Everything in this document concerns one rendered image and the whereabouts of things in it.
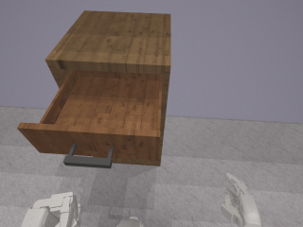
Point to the drawer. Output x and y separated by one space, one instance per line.
97 110

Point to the handle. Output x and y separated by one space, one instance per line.
84 161

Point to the cabinet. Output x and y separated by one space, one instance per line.
115 41

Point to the right robot hand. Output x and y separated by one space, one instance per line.
244 209

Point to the left robot hand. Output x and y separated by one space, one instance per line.
61 210

